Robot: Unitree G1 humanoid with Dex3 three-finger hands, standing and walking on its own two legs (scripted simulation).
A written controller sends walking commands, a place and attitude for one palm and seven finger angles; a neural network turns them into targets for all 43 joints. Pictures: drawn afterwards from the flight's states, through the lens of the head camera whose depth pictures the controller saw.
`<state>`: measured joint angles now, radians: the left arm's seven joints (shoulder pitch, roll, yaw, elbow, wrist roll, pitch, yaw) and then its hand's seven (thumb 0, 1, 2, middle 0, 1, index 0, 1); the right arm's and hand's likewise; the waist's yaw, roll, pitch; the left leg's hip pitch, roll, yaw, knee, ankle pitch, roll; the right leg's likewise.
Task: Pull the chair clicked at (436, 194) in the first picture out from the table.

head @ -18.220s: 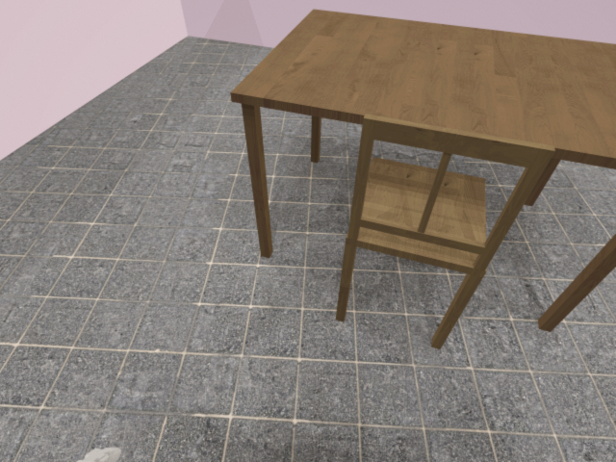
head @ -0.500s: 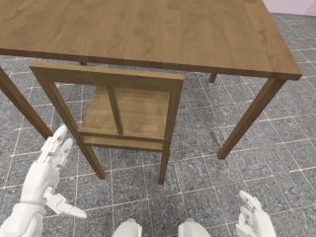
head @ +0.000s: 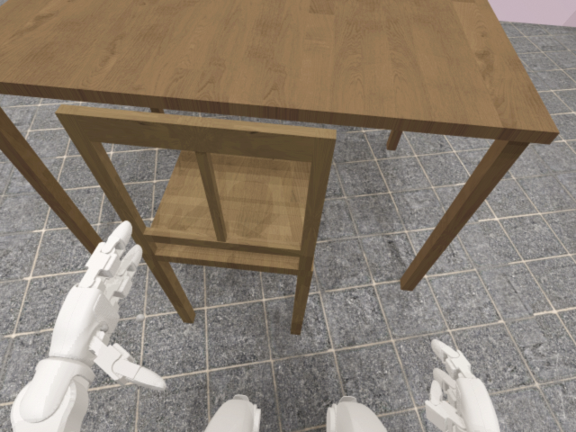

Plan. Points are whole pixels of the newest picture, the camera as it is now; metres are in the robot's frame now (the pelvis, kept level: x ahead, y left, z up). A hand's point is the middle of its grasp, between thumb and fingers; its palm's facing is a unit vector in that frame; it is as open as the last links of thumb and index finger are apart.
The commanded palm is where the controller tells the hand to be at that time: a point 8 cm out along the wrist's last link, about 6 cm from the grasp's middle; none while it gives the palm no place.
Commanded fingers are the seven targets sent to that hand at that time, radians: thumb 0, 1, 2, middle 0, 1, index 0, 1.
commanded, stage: aim the fingers beside a spindle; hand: left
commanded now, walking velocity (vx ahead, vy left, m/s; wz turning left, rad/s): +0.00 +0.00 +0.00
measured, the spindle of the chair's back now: (213, 200) +0.48 +0.16 -0.01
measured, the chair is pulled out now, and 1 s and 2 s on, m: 0.00 0.00 0.00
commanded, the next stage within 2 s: push the fingers through the gap in 1.76 s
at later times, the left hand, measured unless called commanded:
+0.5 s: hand (168, 296) +0.29 +0.18 +0.03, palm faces -0.08 -1.00 -0.04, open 16.9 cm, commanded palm +0.27 +0.23 +0.03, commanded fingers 0.00 -0.50 0.30 -0.06 -0.08 -0.06 -0.08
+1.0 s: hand (200, 279) +0.32 +0.15 +0.01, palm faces -0.09 -1.00 -0.03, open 16.9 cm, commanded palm +0.31 +0.20 +0.01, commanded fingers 0.00 -0.50 0.30 -0.06 -0.08 -0.06 -0.08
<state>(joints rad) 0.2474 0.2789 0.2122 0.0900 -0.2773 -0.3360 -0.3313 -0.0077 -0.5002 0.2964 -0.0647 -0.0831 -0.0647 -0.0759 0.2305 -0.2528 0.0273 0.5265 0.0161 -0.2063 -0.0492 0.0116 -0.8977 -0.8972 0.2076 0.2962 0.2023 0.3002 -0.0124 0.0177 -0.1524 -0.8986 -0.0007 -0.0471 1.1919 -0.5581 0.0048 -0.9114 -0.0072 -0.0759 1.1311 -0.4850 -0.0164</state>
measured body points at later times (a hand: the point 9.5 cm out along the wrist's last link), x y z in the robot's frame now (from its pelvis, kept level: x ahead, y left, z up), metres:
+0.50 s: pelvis +0.00 +0.00 -0.01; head +0.08 +0.01 +0.43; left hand +0.28 +0.23 +0.03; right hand +0.16 -0.24 -0.09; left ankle +0.01 +0.11 -0.65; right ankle +0.04 -0.12 -0.65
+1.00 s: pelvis +0.00 +0.01 -0.02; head +0.09 +0.01 +0.42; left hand +0.32 +0.20 +0.01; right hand +0.17 -0.24 -0.12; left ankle +0.01 +0.11 -0.65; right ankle +0.04 -0.12 -0.65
